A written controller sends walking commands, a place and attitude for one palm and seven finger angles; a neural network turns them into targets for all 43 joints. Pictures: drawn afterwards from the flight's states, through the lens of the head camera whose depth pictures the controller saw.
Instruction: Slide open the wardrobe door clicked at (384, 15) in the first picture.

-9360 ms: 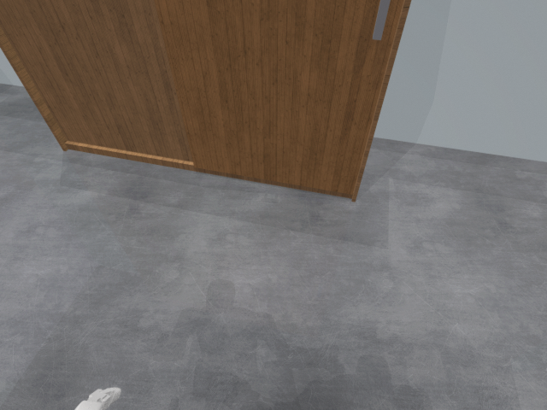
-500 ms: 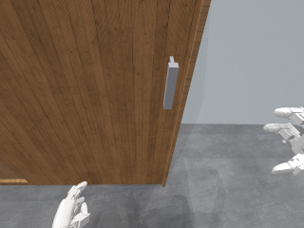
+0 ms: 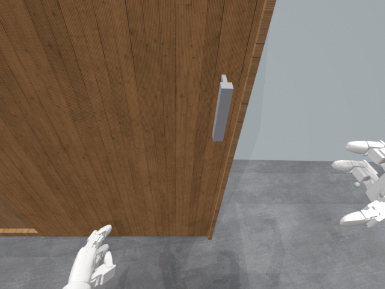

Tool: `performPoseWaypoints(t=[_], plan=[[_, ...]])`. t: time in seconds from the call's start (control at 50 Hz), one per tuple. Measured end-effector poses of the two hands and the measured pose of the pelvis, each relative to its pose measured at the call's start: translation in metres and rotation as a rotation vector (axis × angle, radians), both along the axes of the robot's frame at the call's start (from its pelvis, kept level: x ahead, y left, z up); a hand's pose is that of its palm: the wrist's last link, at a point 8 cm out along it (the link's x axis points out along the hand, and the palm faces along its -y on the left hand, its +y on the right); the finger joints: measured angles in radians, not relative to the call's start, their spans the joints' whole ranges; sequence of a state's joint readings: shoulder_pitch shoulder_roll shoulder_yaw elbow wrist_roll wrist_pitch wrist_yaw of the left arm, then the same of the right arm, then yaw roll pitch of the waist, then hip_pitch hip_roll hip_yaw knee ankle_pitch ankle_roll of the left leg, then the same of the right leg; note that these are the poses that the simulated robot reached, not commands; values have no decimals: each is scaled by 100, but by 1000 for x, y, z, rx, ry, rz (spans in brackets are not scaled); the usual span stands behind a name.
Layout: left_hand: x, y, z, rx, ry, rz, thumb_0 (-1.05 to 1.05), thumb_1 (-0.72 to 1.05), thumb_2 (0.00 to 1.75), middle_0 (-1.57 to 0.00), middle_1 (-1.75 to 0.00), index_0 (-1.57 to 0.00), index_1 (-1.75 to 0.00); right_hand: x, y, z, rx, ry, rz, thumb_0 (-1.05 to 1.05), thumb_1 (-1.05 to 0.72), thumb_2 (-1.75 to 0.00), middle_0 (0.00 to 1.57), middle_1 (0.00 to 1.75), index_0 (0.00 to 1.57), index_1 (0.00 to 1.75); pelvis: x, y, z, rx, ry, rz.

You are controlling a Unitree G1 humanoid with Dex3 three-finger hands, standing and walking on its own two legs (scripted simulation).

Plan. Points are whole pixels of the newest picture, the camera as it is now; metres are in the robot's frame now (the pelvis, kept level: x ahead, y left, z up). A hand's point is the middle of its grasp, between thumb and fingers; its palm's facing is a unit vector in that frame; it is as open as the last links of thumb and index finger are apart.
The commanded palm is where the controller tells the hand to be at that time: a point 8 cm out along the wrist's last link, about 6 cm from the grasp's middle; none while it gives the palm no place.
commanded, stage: move the hooked fingers beside the handle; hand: right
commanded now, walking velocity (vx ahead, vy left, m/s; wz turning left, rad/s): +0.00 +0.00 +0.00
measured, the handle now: (220, 108) +0.51 -0.06 +0.13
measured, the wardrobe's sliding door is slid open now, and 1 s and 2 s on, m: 0.00 0.00 0.00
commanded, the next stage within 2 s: none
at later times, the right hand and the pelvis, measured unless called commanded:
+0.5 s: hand (318, 162) +0.33 -0.23 +0.14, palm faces +0.01 +1.00 -0.01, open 14.0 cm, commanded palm +0.30 -0.28 +0.15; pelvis +0.00 +0.00 +0.00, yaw +1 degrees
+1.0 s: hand (284, 144) +0.38 -0.18 +0.14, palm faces -0.01 +1.00 +0.00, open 14.0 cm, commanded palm +0.36 -0.23 +0.14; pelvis +0.01 +0.00 +0.00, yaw +1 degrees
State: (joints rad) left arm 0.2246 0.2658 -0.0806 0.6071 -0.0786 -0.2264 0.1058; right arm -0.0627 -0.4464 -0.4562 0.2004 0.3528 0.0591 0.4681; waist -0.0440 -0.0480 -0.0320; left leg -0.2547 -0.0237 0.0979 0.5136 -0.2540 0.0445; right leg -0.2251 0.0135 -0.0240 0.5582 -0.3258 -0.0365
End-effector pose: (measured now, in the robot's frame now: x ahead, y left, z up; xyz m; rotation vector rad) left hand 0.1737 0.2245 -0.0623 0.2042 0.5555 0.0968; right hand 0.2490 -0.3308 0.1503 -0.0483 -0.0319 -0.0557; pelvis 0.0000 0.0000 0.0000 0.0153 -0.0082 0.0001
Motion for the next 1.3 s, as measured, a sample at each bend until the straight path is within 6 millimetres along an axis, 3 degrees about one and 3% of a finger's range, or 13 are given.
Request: performPoseWaypoints(t=[0.14, 0.28, 0.36, 0.6, 0.76, 0.86, 1.3], plan=[[-3, 1, -4, 10, 20, 1, 2, 90, 90, -20, -30, -20, -30, 8, 8, -9, 11, 32, 5, -2, 51, -30, 30, 120, 30, 120, -3, -1, -1, 1, 1, -10], [-10, 0, -6, 9, 37, 21, 2, 90, 90, -20, -30, -20, -30, 37, 36, -2, 16, -16, 68, -2, 51, -30, 30, 120, 30, 120, -2, -3, 0, -2, 6, -6], [-15, 1, -7, -4, 47, 46, 2, 90, 90, -20, -30, -20, -30, 50, 40, -6, 26, 16, 65, -2, 51, -30, 30, 120, 30, 120, 0, -3, 0, -6, 16, 7], [-22, 7, -13, 8, 107, 61, 2, 90, 90, -20, -30, -20, -30, 63, 51, -10, 38, 17, 43, -2, 50, -30, 30, 120, 30, 120, 4, -4, 1, -6, 25, 6], [-19, 5, -16, 4, 117, 67, 2, 91, 90, -20, -30, -20, -30, 84, 82, -8, 45, 13, 95, -2, 51, -30, 30, 120, 30, 120, 4, -5, 1, -8, 31, 4], [-22, 5, -16, -11, 130, 77, 2, 91, 90, -20, -30, -20, -30, 97, 88, -9, 52, 25, 71, -2, 51, -30, 30, 120, 30, 120, 6, -3, 1, -11, 36, 12], [-70, 28, -36, 5, 304, 146, 2, 91, 90, -20, -30, -20, -30, 148, 127, -11, 56, 34, 87, -2, 50, -30, 30, 120, 30, 120, 4, 2, 0, -14, 72, 18]])
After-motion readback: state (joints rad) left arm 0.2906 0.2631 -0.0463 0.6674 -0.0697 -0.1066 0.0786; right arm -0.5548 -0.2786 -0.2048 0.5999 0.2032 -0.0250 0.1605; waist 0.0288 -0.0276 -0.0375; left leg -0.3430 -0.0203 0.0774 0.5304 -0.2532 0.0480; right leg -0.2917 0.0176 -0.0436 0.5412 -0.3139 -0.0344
